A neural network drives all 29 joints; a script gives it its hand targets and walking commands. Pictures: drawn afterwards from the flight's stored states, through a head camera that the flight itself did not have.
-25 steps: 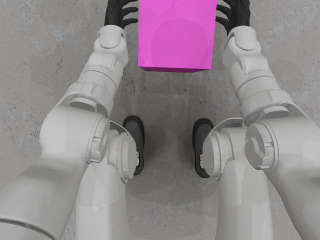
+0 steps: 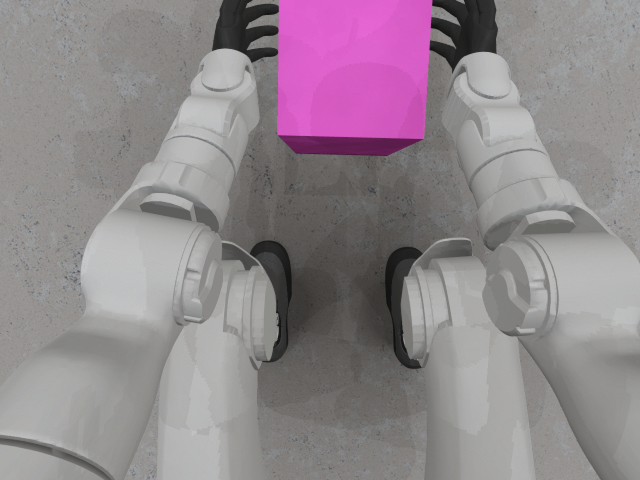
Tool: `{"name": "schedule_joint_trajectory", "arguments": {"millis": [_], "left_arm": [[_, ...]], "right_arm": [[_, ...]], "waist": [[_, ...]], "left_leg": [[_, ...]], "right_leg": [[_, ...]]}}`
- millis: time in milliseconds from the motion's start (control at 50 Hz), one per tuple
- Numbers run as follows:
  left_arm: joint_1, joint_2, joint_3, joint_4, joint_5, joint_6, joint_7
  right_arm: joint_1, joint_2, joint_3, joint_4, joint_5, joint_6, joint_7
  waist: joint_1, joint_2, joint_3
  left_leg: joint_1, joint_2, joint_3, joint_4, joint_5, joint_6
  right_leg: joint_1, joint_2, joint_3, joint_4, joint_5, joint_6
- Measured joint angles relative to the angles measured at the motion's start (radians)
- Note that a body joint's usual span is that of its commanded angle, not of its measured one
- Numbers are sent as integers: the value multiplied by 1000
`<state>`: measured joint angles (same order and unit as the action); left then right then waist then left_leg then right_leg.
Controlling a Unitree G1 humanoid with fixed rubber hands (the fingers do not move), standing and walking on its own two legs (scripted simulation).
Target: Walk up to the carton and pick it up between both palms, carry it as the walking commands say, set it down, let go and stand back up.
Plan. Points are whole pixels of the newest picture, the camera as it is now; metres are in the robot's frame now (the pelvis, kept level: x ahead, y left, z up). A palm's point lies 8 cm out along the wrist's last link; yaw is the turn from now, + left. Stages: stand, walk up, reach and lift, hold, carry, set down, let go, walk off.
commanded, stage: reach and lift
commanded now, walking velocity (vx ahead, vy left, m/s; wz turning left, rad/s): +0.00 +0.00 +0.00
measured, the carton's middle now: (346, 88) +0.50 +0.01 -0.25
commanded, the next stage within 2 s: none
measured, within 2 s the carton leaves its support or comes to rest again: leaves its support in 0.12 s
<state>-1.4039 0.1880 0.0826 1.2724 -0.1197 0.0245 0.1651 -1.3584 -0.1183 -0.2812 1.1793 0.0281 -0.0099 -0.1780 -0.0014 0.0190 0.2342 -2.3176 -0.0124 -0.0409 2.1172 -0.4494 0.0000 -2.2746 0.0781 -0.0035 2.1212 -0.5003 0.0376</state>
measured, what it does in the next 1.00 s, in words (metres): stands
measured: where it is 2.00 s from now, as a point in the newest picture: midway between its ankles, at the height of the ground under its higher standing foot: (340, 324)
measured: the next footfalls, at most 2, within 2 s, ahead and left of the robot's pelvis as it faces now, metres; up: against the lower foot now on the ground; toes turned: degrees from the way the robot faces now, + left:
none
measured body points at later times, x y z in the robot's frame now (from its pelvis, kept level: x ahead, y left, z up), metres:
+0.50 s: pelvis +0.00 +0.00 +0.00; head +0.31 +0.01 +0.33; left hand +0.52 +0.13 -0.13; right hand +0.53 -0.11 -0.11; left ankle +0.14 +0.12 -0.34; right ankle +0.13 -0.12 -0.34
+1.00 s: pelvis +0.01 +0.00 +0.04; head +0.29 +0.01 +0.39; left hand +0.51 +0.12 -0.06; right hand +0.51 -0.11 -0.05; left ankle +0.14 +0.12 -0.34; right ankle +0.13 -0.12 -0.34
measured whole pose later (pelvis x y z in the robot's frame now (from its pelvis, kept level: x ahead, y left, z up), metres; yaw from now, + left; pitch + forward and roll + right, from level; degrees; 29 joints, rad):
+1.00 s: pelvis +0.01 +0.00 +0.04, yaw +1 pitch +40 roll -2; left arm -1.10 0.03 0.22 0.83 0.00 0.28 0.24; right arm -1.10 0.06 -0.41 0.80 -0.13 0.21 -0.28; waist 0.00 0.02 -0.02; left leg -2.23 -0.05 -0.05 2.00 -0.46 -0.02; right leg -2.19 0.08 0.01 2.02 -0.51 0.04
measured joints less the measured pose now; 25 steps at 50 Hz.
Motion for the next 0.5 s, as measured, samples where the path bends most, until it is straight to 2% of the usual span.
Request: {"name": "schedule_joint_trajectory", "arguments": {"millis": [200,400,500], "left_arm": [[35,-10,-1,-94,0,53,43],[131,-33,12,-210,0,120,62],[155,-70,62,-243,52,148,66]], "right_arm": [[30,23,36,-84,4,42,-63],[116,76,1,-203,-10,104,-85],[131,100,-74,-227,-55,127,-85]], "waist": [[0,0,-26],[0,0,-89],[0,0,-125]], "left_leg": [[0,-15,-1,1,0,-6],[5,-29,-2,-2,-2,-15],[6,-41,-3,-7,-4,-17]], "right_leg": [[0,4,6,3,-2,5],[4,4,10,3,-5,5],[4,5,13,-2,-9,5]]}}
